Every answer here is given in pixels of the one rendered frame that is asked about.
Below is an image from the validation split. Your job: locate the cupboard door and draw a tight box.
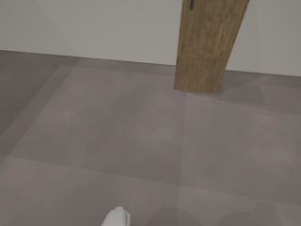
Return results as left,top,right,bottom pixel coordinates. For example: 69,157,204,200
180,0,247,57

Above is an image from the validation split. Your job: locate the left robot thigh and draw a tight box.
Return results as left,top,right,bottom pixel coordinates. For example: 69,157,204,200
101,209,131,226

